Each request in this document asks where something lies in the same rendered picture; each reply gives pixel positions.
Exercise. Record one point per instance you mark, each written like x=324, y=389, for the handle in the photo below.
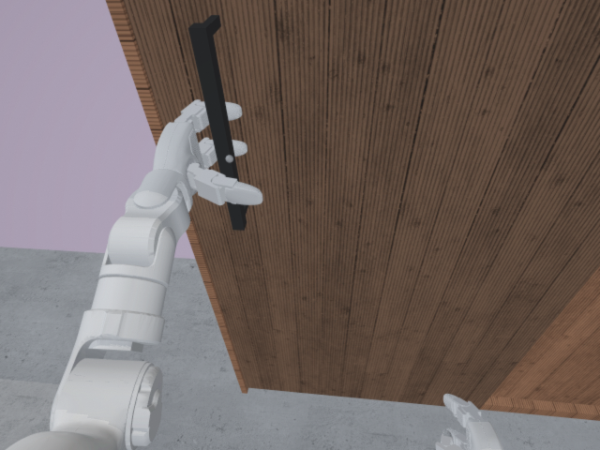
x=203, y=44

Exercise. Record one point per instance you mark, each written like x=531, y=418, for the left robot hand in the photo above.
x=178, y=150

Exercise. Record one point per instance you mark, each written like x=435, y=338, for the wardrobe door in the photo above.
x=430, y=178
x=564, y=363

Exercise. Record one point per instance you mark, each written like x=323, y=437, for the left robot upper arm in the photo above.
x=105, y=404

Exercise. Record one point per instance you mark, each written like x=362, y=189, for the robot left forearm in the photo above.
x=135, y=273

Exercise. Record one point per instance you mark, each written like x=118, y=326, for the right robot hand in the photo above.
x=480, y=434

